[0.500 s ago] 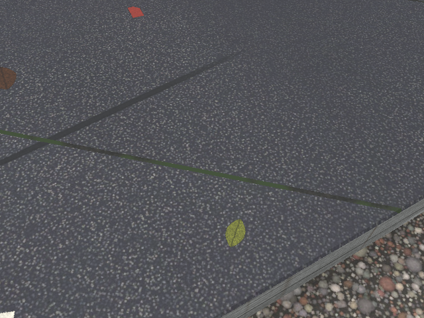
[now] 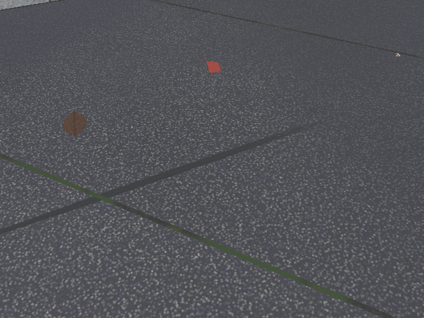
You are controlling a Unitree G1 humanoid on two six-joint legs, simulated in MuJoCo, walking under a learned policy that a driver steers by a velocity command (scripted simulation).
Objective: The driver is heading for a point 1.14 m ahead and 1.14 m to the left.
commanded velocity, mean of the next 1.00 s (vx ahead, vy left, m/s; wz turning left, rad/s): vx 0.50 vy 0.00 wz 0.52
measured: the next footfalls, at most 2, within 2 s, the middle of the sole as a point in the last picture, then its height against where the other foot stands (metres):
left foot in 0.30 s outside the picture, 0.18 m higher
right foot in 0.82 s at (222, 251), level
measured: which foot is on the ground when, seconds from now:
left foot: up 0.00-0.28, down 0.30-0.82, up 0.84-1.00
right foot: down 0.00-0.30, up 0.32-0.80, down 0.82-1.00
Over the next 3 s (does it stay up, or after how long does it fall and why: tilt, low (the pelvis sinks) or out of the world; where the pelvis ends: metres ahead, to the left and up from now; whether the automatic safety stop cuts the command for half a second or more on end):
stays up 1.08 1.04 0.17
